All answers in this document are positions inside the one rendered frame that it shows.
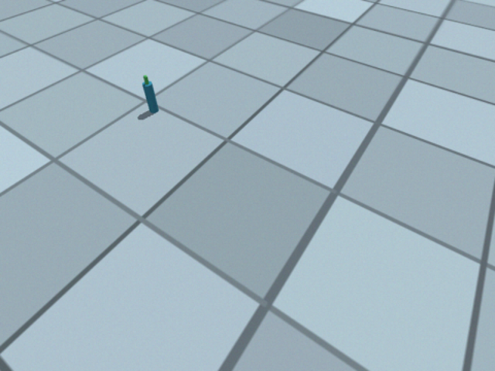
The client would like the bottle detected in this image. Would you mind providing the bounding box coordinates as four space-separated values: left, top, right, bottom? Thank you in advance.
142 75 159 113

